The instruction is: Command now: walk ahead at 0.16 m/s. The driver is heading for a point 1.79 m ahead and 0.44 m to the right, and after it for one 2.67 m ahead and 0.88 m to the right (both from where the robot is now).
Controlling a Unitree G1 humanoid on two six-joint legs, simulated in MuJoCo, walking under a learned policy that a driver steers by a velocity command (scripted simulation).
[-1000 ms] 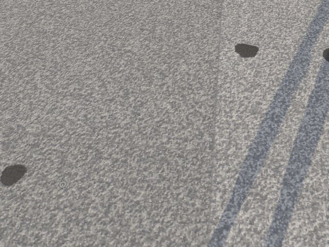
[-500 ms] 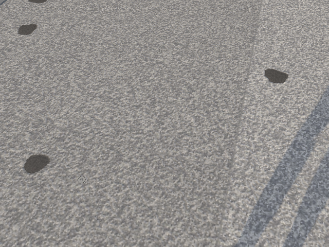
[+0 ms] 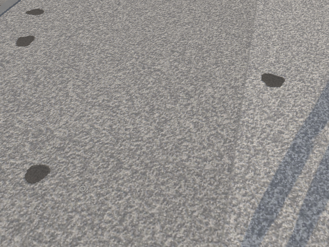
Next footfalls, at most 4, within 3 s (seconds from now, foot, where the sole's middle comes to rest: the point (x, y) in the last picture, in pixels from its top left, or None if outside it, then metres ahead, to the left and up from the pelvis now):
0.68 left None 0.44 0.02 -0.78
1.22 right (205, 203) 0.74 -0.15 -0.78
1.76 left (187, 142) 1.09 -0.08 -0.78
2.28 right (243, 129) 1.19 -0.39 -0.78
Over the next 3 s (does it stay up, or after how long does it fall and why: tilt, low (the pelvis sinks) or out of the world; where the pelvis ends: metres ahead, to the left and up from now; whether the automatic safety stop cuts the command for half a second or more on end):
stays up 1.45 -0.38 -0.01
